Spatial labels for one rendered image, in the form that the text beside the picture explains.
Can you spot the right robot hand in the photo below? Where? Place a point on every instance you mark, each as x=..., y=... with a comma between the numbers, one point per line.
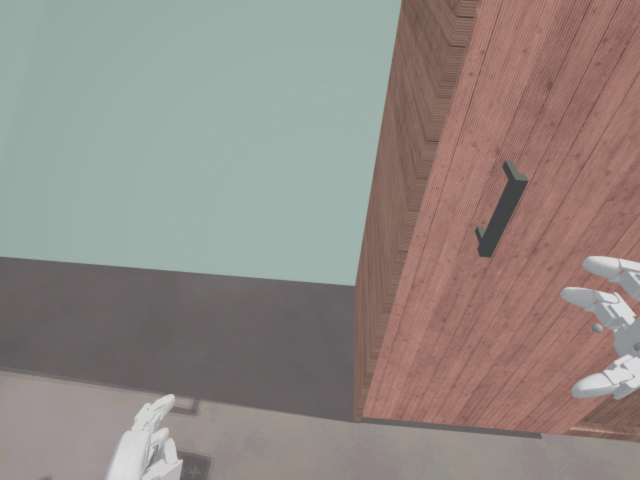
x=622, y=376

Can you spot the handle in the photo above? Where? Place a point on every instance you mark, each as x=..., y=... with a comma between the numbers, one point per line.
x=510, y=197

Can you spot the wardrobe door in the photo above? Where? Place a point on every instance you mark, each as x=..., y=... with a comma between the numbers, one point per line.
x=625, y=411
x=554, y=86

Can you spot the left robot hand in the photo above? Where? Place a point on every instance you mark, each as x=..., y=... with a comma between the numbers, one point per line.
x=136, y=448

